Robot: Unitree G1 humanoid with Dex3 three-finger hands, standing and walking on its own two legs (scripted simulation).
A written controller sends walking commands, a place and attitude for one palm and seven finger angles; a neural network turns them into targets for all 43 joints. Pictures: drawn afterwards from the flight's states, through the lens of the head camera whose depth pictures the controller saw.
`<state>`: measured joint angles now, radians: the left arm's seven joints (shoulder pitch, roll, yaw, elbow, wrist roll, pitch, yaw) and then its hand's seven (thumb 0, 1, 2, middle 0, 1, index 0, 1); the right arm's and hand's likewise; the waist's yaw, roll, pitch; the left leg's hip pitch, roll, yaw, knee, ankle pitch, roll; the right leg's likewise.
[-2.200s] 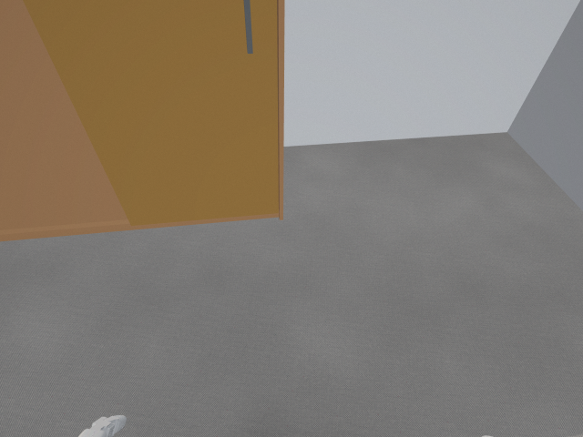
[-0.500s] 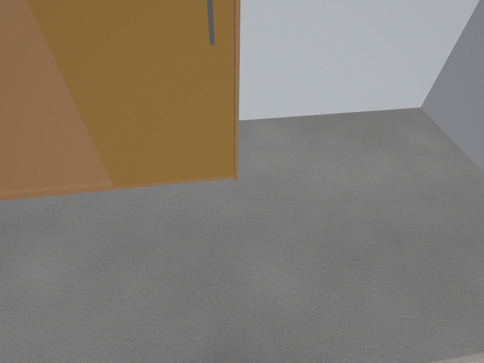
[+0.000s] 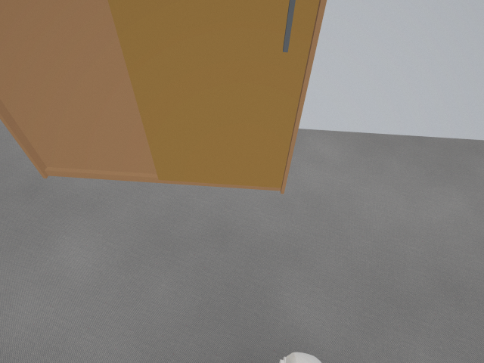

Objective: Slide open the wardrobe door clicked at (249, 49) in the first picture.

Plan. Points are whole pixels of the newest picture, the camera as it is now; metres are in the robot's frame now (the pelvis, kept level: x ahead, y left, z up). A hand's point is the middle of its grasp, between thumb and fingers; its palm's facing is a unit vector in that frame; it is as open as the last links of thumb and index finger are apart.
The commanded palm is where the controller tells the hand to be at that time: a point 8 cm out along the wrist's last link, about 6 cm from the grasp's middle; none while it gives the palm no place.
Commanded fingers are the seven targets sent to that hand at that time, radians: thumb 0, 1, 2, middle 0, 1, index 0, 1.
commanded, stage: walk to a spot facing it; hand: right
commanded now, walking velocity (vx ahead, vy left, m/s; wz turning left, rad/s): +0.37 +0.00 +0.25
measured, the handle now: out of the picture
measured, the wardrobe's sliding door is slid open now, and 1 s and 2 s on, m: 0.00 0.00 0.00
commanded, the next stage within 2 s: turn to face it in 0.92 s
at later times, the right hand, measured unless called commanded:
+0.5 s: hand (376, 313) +0.26 -0.28 -0.18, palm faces -0.14 +0.98 -0.16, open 7.4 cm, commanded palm none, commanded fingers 0.00 -0.90 -0.90 0.20 0.30 0.20 0.30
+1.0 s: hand (304, 226) +0.47 -0.15 -0.17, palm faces -0.46 +0.87 -0.20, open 7.4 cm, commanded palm none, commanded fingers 0.00 -0.90 -0.90 0.20 0.30 0.20 0.30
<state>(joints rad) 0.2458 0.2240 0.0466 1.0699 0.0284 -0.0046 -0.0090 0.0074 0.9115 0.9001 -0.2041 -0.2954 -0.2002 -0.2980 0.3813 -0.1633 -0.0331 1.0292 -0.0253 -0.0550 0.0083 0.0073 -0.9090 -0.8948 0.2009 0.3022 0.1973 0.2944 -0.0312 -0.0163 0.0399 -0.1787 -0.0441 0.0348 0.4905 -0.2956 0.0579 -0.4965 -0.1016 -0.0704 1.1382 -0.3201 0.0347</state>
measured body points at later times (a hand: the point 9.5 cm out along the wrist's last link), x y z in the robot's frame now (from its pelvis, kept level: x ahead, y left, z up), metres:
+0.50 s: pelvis +0.20 -0.10 +0.00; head +0.22 -0.13 +0.45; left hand +0.21 +0.16 -0.12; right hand +0.27 -0.34 -0.16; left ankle +0.16 +0.05 -0.63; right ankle +0.23 -0.15 -0.74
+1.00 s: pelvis +0.28 -0.05 -0.02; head +0.32 -0.02 +0.43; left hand +0.15 +0.12 -0.18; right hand +0.50 -0.20 -0.16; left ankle +0.27 +0.04 -0.74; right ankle +0.25 -0.17 -0.68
